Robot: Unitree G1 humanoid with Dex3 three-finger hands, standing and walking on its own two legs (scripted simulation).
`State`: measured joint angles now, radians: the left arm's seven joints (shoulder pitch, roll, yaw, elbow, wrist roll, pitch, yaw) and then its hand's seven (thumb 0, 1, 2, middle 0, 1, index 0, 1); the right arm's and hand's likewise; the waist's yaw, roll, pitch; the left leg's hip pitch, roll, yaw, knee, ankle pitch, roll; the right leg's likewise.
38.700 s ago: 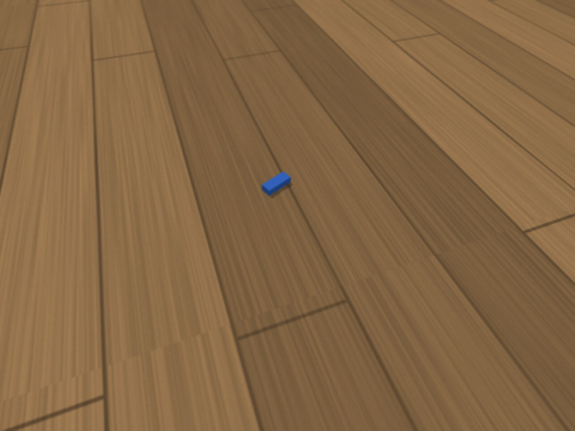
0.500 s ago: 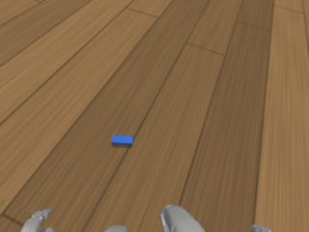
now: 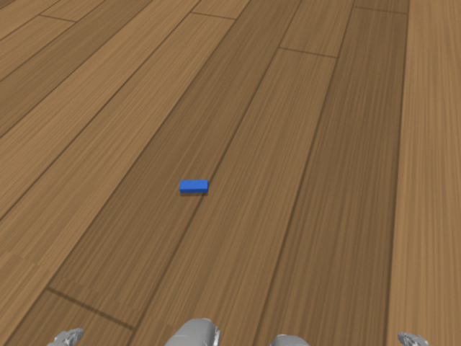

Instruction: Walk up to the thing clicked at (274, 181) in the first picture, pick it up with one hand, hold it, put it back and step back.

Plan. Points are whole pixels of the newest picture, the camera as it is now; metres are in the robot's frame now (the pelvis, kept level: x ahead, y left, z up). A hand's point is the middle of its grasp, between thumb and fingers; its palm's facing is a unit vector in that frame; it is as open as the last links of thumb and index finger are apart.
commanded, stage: step back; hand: left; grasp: from above
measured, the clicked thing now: (194, 186) +0.87 +0.23 -0.75
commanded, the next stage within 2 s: stand in 1.48 s
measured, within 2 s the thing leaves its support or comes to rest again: neither
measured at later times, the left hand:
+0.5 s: hand out of the picture -0.10 +0.24 -0.17, palm faces -0.02 -0.93 -0.38, open 7.4 cm
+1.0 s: hand out of the picture -0.12 +0.25 -0.14, palm faces +0.05 -0.92 -0.39, open 7.4 cm
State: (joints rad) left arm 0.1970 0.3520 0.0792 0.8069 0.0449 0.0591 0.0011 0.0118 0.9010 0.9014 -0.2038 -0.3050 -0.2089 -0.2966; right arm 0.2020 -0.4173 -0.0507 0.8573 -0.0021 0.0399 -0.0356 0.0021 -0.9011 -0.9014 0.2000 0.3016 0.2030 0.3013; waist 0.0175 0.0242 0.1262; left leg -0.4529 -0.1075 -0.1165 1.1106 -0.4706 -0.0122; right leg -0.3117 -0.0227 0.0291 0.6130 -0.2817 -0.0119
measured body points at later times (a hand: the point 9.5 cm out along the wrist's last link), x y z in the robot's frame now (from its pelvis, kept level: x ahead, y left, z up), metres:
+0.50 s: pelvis -0.17 -0.04 -0.02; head -0.13 -0.02 +0.43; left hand -0.10 +0.29 -0.14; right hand -0.03 -0.36 -0.10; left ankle -0.08 +0.10 -0.73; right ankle -0.22 -0.18 -0.74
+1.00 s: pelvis -0.19 -0.04 +0.00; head -0.17 -0.03 +0.45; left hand -0.12 +0.29 -0.11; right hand -0.14 -0.34 -0.12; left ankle -0.20 +0.09 -0.73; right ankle -0.17 -0.17 -0.69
